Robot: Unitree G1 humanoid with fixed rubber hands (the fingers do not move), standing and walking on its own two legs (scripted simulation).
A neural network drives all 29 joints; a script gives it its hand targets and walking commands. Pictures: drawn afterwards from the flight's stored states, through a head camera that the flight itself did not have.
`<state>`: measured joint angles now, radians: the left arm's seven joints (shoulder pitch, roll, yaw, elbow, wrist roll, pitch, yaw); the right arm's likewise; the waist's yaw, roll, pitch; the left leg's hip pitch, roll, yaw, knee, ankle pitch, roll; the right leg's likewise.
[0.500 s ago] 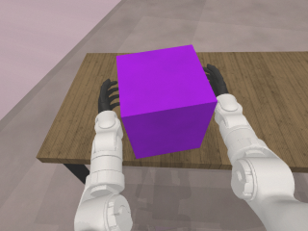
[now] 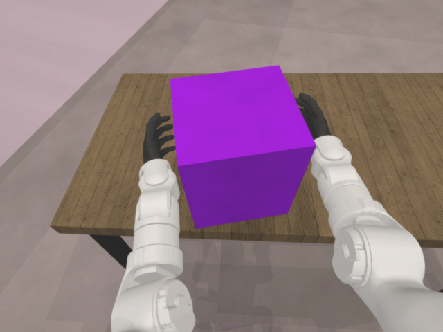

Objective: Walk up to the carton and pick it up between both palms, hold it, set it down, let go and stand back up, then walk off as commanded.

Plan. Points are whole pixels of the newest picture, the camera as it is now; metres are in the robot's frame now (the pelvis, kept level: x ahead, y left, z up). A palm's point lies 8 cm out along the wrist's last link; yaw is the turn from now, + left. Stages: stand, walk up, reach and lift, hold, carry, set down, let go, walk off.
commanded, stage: set down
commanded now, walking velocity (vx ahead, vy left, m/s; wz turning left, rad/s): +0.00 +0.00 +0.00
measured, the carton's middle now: (234, 152) +0.44 +0.06 +0.05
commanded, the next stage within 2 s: none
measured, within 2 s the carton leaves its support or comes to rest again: neither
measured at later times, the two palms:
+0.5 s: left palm (156, 158) +0.37 +0.19 +0.09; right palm (315, 133) +0.46 -0.09 +0.10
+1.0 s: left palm (158, 171) +0.36 +0.20 +0.06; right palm (313, 144) +0.46 -0.09 +0.07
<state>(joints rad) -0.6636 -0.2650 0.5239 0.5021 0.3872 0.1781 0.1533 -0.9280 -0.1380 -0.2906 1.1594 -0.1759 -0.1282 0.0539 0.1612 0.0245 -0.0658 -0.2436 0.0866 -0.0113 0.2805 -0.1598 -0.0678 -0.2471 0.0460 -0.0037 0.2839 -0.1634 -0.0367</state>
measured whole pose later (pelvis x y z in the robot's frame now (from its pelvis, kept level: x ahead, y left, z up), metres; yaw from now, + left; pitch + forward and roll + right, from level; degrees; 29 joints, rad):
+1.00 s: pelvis -0.01 +0.00 +0.00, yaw +0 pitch +13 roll +0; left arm -0.67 -0.14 0.35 0.71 0.15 0.09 0.26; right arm -0.96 -0.20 -0.13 1.26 0.14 -0.14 0.03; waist 0.20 0.03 -0.11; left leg -0.41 0.09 -0.01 0.39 -0.16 -0.07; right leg -0.38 0.05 0.00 0.32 -0.16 -0.04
